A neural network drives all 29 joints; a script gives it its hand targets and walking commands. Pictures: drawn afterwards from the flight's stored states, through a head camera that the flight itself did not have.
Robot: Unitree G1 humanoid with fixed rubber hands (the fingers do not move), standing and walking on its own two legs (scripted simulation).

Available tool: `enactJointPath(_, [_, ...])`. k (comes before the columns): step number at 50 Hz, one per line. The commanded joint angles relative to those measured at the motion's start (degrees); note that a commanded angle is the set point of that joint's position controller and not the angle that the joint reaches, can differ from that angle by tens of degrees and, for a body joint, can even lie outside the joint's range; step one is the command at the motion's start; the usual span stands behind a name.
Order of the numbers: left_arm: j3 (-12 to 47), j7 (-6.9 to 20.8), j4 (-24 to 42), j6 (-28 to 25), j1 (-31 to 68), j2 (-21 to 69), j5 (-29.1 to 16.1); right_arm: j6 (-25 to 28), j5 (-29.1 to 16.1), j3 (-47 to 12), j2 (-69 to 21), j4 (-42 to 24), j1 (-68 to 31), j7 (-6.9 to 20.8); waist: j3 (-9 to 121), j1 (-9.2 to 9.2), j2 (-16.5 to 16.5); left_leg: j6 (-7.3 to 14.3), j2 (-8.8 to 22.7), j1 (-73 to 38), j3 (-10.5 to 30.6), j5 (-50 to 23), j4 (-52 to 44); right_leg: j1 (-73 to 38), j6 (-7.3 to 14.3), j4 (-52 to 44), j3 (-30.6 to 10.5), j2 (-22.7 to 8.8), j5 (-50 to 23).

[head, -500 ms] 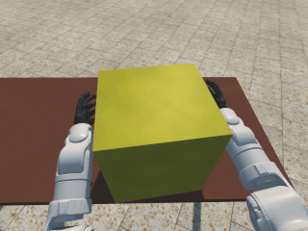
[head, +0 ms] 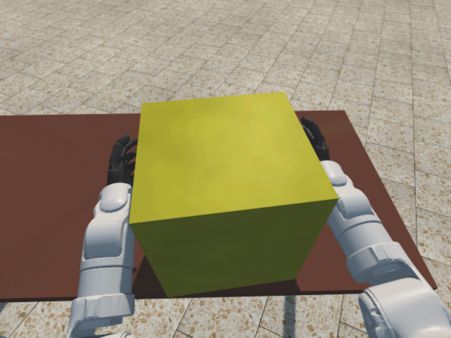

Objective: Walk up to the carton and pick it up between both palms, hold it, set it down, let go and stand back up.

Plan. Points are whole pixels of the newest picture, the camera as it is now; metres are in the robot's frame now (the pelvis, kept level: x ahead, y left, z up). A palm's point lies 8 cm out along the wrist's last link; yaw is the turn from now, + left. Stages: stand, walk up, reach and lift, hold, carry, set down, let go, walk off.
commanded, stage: reach and lift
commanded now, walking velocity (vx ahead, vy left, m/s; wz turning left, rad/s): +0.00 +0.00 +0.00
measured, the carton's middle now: (224, 197) +0.36 +0.05 +0.07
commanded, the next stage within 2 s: none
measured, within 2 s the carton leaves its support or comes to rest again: leaves its support in 0.40 s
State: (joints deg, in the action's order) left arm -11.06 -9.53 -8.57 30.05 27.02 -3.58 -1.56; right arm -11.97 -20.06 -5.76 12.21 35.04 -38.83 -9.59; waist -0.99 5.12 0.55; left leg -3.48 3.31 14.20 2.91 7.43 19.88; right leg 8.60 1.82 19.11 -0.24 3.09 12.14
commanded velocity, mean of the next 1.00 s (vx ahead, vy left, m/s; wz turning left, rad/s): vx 0.00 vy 0.00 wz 0.00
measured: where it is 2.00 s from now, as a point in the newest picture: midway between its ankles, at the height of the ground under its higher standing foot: outside the picture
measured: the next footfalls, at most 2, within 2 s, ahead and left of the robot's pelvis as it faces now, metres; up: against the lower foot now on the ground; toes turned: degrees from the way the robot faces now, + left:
none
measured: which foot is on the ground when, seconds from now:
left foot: down 0.00-1.00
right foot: down 0.00-1.00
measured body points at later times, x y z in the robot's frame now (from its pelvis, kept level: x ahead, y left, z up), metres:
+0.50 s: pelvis +0.01 +0.00 +0.00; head -0.01 +0.01 +0.45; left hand +0.35 +0.22 +0.13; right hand +0.42 -0.11 +0.14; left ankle +0.03 +0.16 -0.75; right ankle -0.03 -0.10 -0.75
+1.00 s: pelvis -0.03 +0.02 +0.00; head -0.06 +0.05 +0.45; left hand +0.35 +0.22 +0.16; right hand +0.39 -0.12 +0.16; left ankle +0.03 +0.16 -0.75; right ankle -0.03 -0.10 -0.75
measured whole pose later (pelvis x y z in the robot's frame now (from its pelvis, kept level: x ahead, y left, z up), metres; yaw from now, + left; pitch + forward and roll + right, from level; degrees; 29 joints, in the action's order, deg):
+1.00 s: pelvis -0.03 +0.02 +0.00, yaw +1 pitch -1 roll -1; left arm -12.5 -6.3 -21.7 25.3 35.1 -0.6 9.0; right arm -4.3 -7.9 8.7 8.2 47.7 -40.5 -0.4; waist 4.1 3.2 3.7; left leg -2.5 2.3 14.1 3.3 5.5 20.2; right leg 8.1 0.9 19.0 0.3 2.1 10.3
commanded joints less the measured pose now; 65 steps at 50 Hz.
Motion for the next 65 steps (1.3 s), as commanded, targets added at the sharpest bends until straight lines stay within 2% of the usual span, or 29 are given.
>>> enactJointPath(1, [4.65,2.74,9.40,-3.08,21.05,0.69,-0.73,2.88,0.82,-0.41,-0.13,-12.77,-27.42,-0.37,28.72,0.33,1.57,1.23,-3.92,-18.06,-5.30,-21.56,2.71,-4.03,-5.65,-1.24,2.16,-0.34,-24.14])
enactJointPath(8, [8.00,2.90,12.87,-4.03,25.15,5.06,-1.82,3.32,0.55,0.29,-2.36,-12.69,-30.81,0.89,29.73,-1.14,-3.28,0.54,-3.44,-20.76,-5.09,-21.74,3.43,-0.71,-4.26,-2.55,2.61,0.07,-18.37])
enactJointPath(10, [6.94,3.38,9.52,-3.87,22.72,5.59,-0.86,3.25,1.54,-0.61,-4.03,-12.37,-31.14,0.68,29.30,0.69,-0.22,0.90,-3.89,-19.11,-4.92,-20.66,3.37,-1.25,-4.52,-2.74,2.84,0.10,-17.12])
enactJointPath(13, [10.22,4.50,13.43,-4.93,27.89,9.76,-1.16,4.30,2.01,-2.70,-9.08,-12.26,-34.17,2.78,31.90,-0.70,-2.30,0.54,-4.00,-19.25,-5.31,-23.10,3.60,-2.90,-4.70,-1.29,3.14,-0.06,-22.39])
enactJointPath(15, [11.23,5.75,15.00,-5.12,27.74,15.46,-0.48,5.04,3.25,-4.94,-14.52,-16.48,-35.99,3.92,36.00,-0.28,-0.04,0.76,-3.94,-20.42,-4.67,-25.89,3.81,-5.34,-5.03,-0.49,2.44,-0.41,-27.67])
enactJointPath(16, [14.02,7.65,10.87,-5.55,28.46,21.22,1.04,4.71,3.69,-6.77,-21.58,-14.48,-36.75,5.43,31.79,-0.53,-2.22,0.52,-4.36,-19.89,-4.68,-24.97,3.74,-3.67,-4.66,-1.16,2.63,-0.40,-25.21])
enactJointPath(18, [20.04,11.42,9.06,-6.15,31.16,30.64,2.24,4.64,6.55,-9.00,-32.86,-15.83,-39.07,8.08,33.23,-1.67,-0.12,0.61,-4.17,-18.72,-4.67,-23.56,2.53,-5.37,-4.84,-1.18,2.72,-0.70,-24.97])
enactJointPath(19, [24.04,13.13,13.55,-6.85,36.56,35.52,2.36,5.56,7.12,-11.94,-40.12,-19.21,-41.90,10.15,38.47,-0.98,0.33,0.75,-4.11,-20.18,-4.45,-24.89,2.68,-6.91,-5.16,-0.54,3.57,-0.72,-26.02])
enactJointPath(21, [24.31,14.05,12.10,-6.34,35.27,34.40,4.23,5.86,9.24,-10.48,-38.61,-16.39,-39.19,10.94,39.56,-3.11,-0.12,0.36,-4.72,-20.21,-4.60,-25.38,3.28,-8.57,-5.39,0.08,2.84,-1.41,-30.74])
enactJointPath(24, [27.30,14.00,13.70,-7.62,36.72,34.21,3.85,7.39,8.94,-14.21,-39.12,-20.49,-39.98,11.38,39.92,-2.76,-0.71,0.15,-5.17,-21.14,-4.11,-26.58,3.85,-11.88,-5.87,0.98,2.60,-2.02,-36.61])
enactJointPath(25, [27.66,14.05,11.75,-7.04,35.76,33.22,4.38,7.27,9.59,-12.04,-37.68,-17.75,-37.69,11.58,35.77,-4.44,0.19,-0.10,-5.12,-22.09,-3.89,-25.48,3.32,-11.64,-6.16,0.88,3.39,-1.86,-35.54])
enactJointPath(28, [19.68,15.96,1.79,-5.51,33.63,31.27,9.13,7.28,12.34,-7.29,-34.94,-9.47,-38.67,12.26,18.96,-3.18,4.24,1.60,-4.06,-19.73,-2.98,-15.51,0.06,-7.88,-6.23,-2.25,3.19,-2.46,-23.21])
enactJointPath(29, [20.50,16.55,0.47,-5.12,32.53,32.83,8.72,7.14,12.96,-5.50,-35.13,-7.77,-37.06,12.39,17.61,-4.59,3.58,1.68,-4.00,-19.87,-3.22,-15.71,-0.25,-7.63,-5.46,-2.65,3.26,-2.44,-21.64])
enactJointPath(32, [16.35,17.04,-3.14,-5.30,35.88,31.75,11.34,8.86,12.17,-3.59,-32.90,-3.58,-41.49,13.39,12.18,-2.46,2.58,2.61,-3.84,-18.38,-3.74,-12.46,-1.22,-4.53,-5.02,-4.76,3.61,-2.32,-12.14])
enactJointPath(33, [14.79,17.69,-7.84,-4.10,33.93,31.21,13.22,7.78,12.84,-0.87,-32.24,2.76,-38.78,13.70,6.85,-3.77,2.50,2.61,-3.34,-17.42,-3.91,-9.71,-2.37,-2.62,-4.37,-5.95,3.62,-2.55,-8.08])
enactJointPath(35, [16.76,17.28,-2.72,-4.68,37.50,33.06,11.68,10.17,12.11,-1.27,-32.99,-4.72,-43.61,14.08,17.02,-3.35,0.59,2.17,-3.36,-19.11,-4.37,-12.62,-1.46,-4.69,-3.58,-5.32,4.15,-1.74,-8.63])
enactJointPath(36, [15.52,17.11,-8.54,-4.39,40.48,32.47,13.19,8.57,12.35,0.39,-32.80,3.57,-42.50,14.16,10.14,-4.09,-0.76,2.27,-3.53,-15.73,-4.41,-5.73,-2.52,-2.14,-3.01,-6.09,3.89,-2.41,-1.47])
enactJointPath(37, [14.53,16.66,-8.74,-4.58,40.50,33.27,13.40,9.11,12.03,0.32,-34.06,0.41,-45.74,14.84,12.97,-2.07,-0.46,3.04,-3.71,-15.80,-4.65,-5.75,-3.31,-2.52,-3.12,-6.11,3.54,-2.30,-1.78])
enactJointPath(40, [20.21,14.20,-3.98,-6.13,47.14,36.20,9.85,9.83,11.91,0.95,-33.13,1.15,-46.62,15.80,22.51,-4.24,-5.94,1.14,-3.03,-18.49,-4.28,-5.77,-2.12,-0.70,-1.55,-5.95,4.76,-1.46,-0.04])
enactJointPath(43, [25.19,10.42,-0.66,-9.40,53.68,39.59,6.28,12.41,11.91,-1.90,-36.67,-5.66,-54.08,17.09,32.31,-1.73,-7.73,0.58,-2.98,-20.95,-3.69,-7.77,-0.51,0.55,-1.84,-4.29,4.88,-1.19,-1.33])
enactJointPath(44, [29.06,9.47,2.04,-9.75,55.51,41.18,3.83,12.63,9.82,-3.92,-38.38,-9.71,-56.07,16.95,41.03,-3.04,-7.85,0.27,-3.27,-22.78,-3.29,-12.40,1.24,-0.42,-1.82,-3.80,4.97,-0.63,-5.71])
enactJointPath(48, [26.80,7.13,-0.56,-10.20,54.60,39.34,4.51,11.77,10.40,-4.97,-37.91,-7.63,-55.34,17.30,39.89,-0.06,-4.64,1.06,-2.98,-22.47,-3.31,-10.09,1.01,1.62,-2.69,-3.76,4.58,0.15,-4.86])
enactJointPath(53, [20.47,10.45,-11.50,-3.90,51.13,34.63,6.31,6.56,10.23,-4.53,-35.48,-1.37,-54.97,14.12,26.19,-3.14,5.45,4.84,-3.85,-15.30,-3.29,-2.14,-2.24,-0.31,-4.27,-6.02,3.44,-0.69,-1.86])
enactJointPath(54, [23.18,11.47,-9.72,-3.55,50.91,35.60,4.57,5.43,10.07,-5.85,-36.61,-1.44,-53.49,13.01,27.77,-4.92,4.95,4.71,-4.28,-16.27,-3.42,-3.75,-1.92,-1.08,-4.62,-5.95,3.21,-1.27,-5.05])
enactJointPath(56, [20.43,13.75,-11.82,-1.62,50.36,33.32,4.75,3.67,8.58,-6.97,-37.94,-2.54,-54.96,11.16,23.48,-4.32,8.10,5.55,-4.35,-15.01,-3.08,-3.65,-1.47,-2.46,-5.09,-6.55,2.39,-1.60,-6.00])
enactJointPath(58, [14.64,15.54,-18.44,-0.73,51.60,31.86,7.53,2.65,10.70,-2.66,-37.34,2.63,-56.36,10.93,15.82,-4.86,7.51,6.30,-4.62,-14.88,-3.29,-0.32,-2.99,-0.75,-5.03,-7.26,1.82,-2.11,-0.59])
enactJointPath(59, [15.73,15.73,-16.54,-0.54,49.33,33.07,6.80,2.97,8.98,-4.35,-39.08,-3.79,-58.05,10.52,20.96,-3.54,7.06,6.15,-4.49,-15.47,-3.33,-2.99,-2.22,-3.10,-4.62,-6.64,1.71,-1.59,-3.86])
enactJointPath(61, [20.45,15.89,-8.00,-2.28,54.49,36.04,2.62,3.45,5.43,-7.37,-41.39,-8.01,-59.23,9.63,28.75,-4.59,5.05,4.85,-4.97,-17.19,-2.76,-12.18,0.04,-7.81,-4.75,-4.49,1.29,-1.49,-16.29])
enactJointPath(65, [29.64,14.13,5.00,-1.12,54.17,39.82,0.20,1.59,-0.04,-12.59,-41.21,-15.43,-54.44,7.18,37.40,-7.45,-5.93,0.01,-5.52,-22.65,-0.73,-28.90,5.38,-9.52,-4.53,-1.21,2.63,-0.28,-31.55])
